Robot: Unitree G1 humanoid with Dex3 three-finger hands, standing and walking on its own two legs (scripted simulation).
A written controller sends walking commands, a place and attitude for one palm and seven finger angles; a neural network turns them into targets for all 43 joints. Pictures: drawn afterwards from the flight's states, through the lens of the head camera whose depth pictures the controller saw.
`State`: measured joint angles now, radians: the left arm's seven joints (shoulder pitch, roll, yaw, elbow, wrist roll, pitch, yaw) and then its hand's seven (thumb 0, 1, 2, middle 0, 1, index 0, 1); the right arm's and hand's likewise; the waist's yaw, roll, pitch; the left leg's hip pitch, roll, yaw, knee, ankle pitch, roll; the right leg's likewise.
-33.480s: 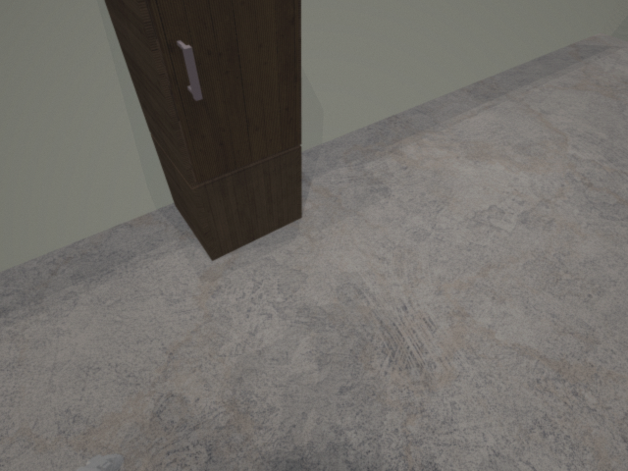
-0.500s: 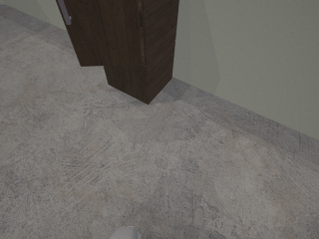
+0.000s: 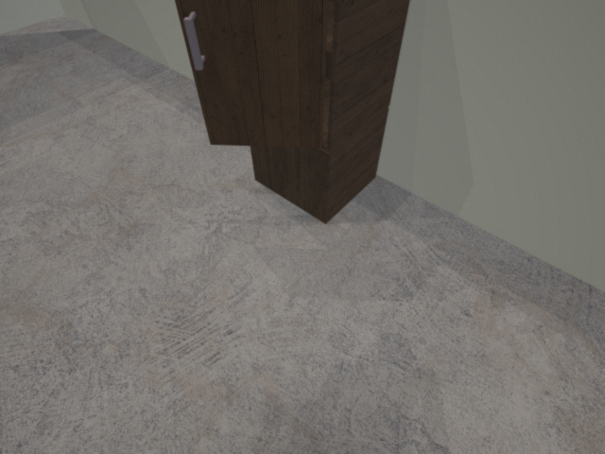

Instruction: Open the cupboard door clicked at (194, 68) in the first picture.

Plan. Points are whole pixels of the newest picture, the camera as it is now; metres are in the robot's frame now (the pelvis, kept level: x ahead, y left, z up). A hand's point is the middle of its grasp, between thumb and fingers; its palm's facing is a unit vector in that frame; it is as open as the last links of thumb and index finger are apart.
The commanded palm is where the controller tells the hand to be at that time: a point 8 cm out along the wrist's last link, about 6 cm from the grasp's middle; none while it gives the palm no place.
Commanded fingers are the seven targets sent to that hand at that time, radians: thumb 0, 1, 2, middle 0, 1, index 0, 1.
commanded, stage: take the last steps up to it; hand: left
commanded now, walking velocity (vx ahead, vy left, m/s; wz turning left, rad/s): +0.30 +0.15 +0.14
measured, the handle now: (195, 41) +1.08 +0.37 +0.04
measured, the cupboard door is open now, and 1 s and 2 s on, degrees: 37 37 37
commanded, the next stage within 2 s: come to a stop and stand still in 1.14 s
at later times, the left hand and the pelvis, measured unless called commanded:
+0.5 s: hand out of the picture +0.13 +0.29 -0.18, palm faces +0.12 -0.98 -0.18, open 7.4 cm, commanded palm none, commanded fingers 0.00 0.90 0.90 -0.20 -0.30 -0.20 -0.30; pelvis +0.16 +0.10 +0.00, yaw +2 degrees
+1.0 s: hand (163, 302) +0.39 +0.30 -0.15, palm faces +0.06 -0.98 -0.21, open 7.1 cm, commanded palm none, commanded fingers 0.00 0.90 0.90 -0.20 -0.30 -0.20 -0.30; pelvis +0.35 +0.11 +0.02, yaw +0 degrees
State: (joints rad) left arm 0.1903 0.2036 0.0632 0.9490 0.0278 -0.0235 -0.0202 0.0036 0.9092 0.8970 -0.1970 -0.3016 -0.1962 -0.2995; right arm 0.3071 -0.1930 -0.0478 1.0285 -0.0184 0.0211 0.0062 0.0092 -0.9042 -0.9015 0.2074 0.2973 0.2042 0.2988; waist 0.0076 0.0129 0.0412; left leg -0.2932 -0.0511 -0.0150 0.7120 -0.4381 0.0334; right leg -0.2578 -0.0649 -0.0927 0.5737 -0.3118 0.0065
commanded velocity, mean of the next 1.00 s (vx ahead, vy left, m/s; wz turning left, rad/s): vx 0.29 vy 0.07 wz -0.02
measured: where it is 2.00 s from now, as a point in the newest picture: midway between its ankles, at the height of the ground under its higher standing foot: (269, 367)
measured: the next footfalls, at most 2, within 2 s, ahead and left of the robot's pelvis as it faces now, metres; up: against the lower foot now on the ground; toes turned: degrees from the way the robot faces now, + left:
left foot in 0.34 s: +0.24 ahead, +0.21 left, +0.00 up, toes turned +11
right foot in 0.76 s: +0.35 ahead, +0.01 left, +0.00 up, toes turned -8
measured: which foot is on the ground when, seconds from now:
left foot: up 0.00-0.32, down 0.34-0.78, up 0.80-1.00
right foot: down 0.00-0.34, up 0.36-0.74, down 0.76-1.00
